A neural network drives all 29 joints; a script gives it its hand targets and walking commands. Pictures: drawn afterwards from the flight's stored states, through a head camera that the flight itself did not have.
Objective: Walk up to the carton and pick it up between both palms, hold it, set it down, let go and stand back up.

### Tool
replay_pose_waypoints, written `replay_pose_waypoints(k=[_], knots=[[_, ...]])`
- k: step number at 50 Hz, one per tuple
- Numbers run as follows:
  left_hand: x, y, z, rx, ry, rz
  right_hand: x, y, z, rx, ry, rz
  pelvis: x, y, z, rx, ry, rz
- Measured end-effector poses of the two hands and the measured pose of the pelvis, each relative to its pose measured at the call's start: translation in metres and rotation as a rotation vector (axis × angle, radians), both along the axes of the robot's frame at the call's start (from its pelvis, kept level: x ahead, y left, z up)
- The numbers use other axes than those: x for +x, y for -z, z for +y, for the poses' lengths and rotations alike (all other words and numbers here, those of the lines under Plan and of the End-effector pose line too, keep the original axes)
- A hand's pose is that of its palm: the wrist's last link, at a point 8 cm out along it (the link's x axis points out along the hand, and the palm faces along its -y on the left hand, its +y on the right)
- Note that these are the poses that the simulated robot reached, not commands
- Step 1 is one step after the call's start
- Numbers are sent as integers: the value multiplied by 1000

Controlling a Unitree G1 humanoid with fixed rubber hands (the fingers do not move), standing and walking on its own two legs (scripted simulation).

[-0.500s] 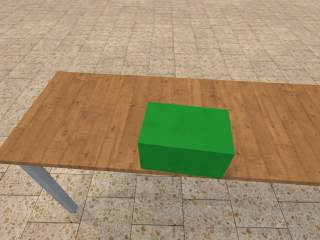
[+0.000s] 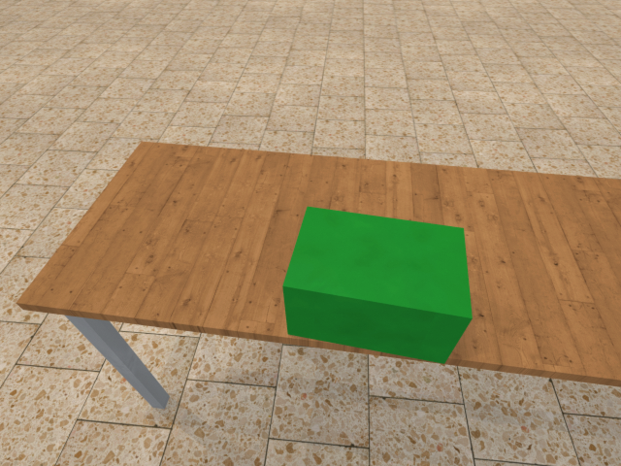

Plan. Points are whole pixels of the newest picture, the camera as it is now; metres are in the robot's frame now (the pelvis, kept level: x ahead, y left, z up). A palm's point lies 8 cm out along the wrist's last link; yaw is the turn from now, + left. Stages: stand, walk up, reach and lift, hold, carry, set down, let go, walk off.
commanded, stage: stand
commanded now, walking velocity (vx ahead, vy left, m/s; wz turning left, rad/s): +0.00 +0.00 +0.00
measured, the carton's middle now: (373, 282) +0.42 -0.05 -0.04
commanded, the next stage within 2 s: none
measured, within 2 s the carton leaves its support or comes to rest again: neither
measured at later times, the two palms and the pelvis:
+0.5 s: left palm out of the picture -0.02 +0.21 -0.16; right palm out of the picture +0.03 -0.23 -0.15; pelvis +0.01 -0.01 -0.01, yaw +2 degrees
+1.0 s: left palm out of the picture -0.05 +0.20 -0.16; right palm out of the picture +0.03 -0.23 -0.15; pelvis +0.01 -0.02 -0.01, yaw +2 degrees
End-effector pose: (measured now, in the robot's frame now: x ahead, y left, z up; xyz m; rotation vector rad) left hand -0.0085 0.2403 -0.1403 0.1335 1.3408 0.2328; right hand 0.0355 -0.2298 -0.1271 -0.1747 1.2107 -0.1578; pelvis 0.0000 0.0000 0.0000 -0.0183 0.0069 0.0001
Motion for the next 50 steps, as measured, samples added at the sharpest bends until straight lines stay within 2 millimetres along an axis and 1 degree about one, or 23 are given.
replay_pose_waypoints(k=[6,13,17,21,27,34,43,50], knots=[[0,2,-6,5,-15,35,-6,8,-3,6,18,46,7,2,-4,1,-6,-9],[4,9,-17,-12,-34,51,-4,13,-2,5,17,75,15,4,-7,7,-15,-24],[2,13,-24,-27,-40,62,-3,16,0,5,15,90,16,6,-9,8,-18,-31],[-3,15,-31,-39,-47,79,-3,18,1,10,7,104,16,6,-10,8,-24,-37],[-19,16,-36,-46,-60,124,-6,20,1,13,9,126,14,7,-12,7,-29,-41],[-34,18,-38,-51,-73,167,-8,20,0,4,8,143,13,7,-14,3,-33,-39],[-40,19,-41,-53,-82,179,-8,21,-2,0,2,160,12,8,-16,0,-38,-34],[-40,19,-45,-54,-83,177,-5,23,-3,1,-2,160,13,9,-18,2,-38,-36]])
